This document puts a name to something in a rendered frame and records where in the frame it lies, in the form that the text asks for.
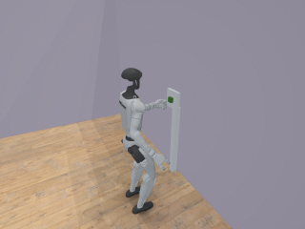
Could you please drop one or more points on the robot left forearm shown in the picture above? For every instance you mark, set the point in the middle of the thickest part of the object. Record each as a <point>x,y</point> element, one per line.
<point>150,106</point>

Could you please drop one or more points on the robot right upper arm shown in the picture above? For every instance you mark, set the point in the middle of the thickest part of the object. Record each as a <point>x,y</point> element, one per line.
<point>138,109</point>

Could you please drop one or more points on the robot right forearm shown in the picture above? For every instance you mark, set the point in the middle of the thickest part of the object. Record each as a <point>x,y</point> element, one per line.
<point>140,142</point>

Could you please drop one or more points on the robot right thigh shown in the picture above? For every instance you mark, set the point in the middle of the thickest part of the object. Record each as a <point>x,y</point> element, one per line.
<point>146,162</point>

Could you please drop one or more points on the panel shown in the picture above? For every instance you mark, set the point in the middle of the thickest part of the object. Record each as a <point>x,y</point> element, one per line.
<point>175,126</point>

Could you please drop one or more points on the left robot hand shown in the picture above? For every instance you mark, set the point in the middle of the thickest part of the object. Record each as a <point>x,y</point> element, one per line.
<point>161,103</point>

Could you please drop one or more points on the right robot shin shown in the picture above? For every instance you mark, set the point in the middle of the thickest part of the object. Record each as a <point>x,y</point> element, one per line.
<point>145,191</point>

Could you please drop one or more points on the button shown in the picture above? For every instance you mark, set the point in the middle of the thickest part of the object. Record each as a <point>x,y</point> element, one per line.
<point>170,99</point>

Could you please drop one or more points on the right robot hand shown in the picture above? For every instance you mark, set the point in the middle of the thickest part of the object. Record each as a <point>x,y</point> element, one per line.
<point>159,159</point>

